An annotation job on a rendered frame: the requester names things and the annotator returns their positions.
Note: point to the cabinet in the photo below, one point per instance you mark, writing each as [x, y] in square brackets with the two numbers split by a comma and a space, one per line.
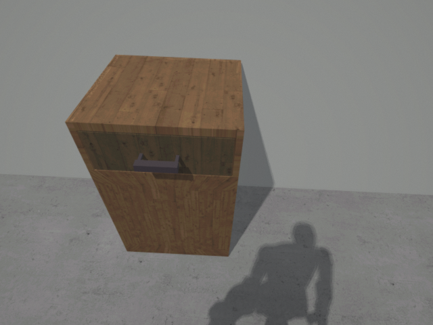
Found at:
[173, 213]

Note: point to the handle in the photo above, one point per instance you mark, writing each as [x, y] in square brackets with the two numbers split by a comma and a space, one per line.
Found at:
[156, 166]

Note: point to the drawer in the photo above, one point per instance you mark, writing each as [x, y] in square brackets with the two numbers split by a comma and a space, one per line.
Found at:
[198, 154]

